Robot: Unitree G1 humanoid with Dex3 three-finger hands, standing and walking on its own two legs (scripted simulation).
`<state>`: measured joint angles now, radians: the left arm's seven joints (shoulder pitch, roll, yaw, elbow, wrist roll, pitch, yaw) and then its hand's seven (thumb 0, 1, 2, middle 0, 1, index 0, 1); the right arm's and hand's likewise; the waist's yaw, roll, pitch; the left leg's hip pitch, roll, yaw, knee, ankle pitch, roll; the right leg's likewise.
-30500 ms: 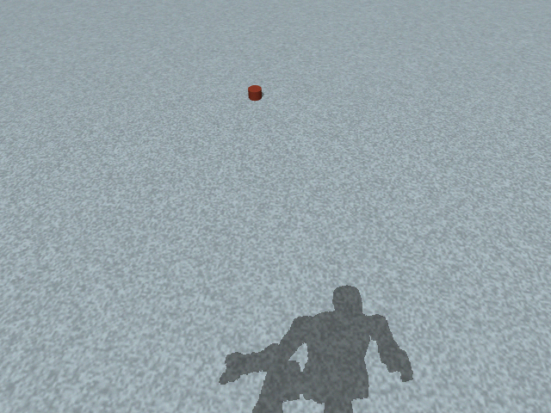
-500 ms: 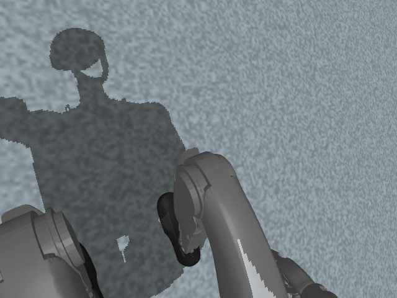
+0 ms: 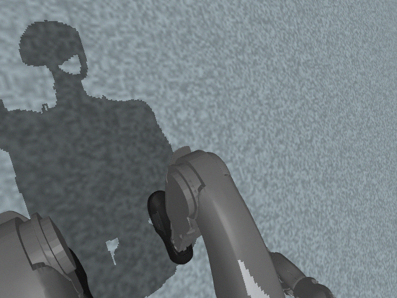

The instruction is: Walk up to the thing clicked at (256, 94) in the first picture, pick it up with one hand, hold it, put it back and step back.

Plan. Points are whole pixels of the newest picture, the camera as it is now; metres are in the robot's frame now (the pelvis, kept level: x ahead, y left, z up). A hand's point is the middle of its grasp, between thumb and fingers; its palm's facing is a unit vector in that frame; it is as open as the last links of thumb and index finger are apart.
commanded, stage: rest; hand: left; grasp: from above
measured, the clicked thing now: out of the picture +0.48 +0.34 -0.27
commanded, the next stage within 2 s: open in 0.14 s
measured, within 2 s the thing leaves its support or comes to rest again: neither
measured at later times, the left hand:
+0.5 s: hand out of the picture +0.46 +0.33 -0.24, palm faces -0.44 -0.15 -0.88, open 11.6 cm
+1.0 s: hand out of the picture +0.47 +0.33 -0.24, palm faces -0.46 -0.15 -0.88, open 13.7 cm
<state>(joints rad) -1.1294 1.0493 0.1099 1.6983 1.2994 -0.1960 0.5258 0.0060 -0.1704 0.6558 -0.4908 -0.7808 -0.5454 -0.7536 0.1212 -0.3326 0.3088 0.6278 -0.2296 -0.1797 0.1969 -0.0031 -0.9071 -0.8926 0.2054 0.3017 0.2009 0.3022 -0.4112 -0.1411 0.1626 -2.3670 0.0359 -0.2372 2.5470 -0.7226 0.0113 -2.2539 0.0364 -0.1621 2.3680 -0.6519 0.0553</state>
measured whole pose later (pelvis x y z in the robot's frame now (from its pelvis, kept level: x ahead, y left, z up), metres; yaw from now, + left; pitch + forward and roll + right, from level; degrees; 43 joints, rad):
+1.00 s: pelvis +0.00 +0.00 +0.00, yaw -1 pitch +28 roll -15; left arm -1.13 1.11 0.10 1.70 1.28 -0.22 0.50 0.00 -0.46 0.96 -0.09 -1.08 -0.11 -1.05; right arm 0.12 -0.35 0.36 0.61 -0.24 -0.17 0.20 0.00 -0.90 -0.89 0.21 0.30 0.20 0.30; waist -0.43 -0.15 0.19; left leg -2.36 0.04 -0.26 2.54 -0.72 0.01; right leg -2.24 0.05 -0.18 2.35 -0.64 0.06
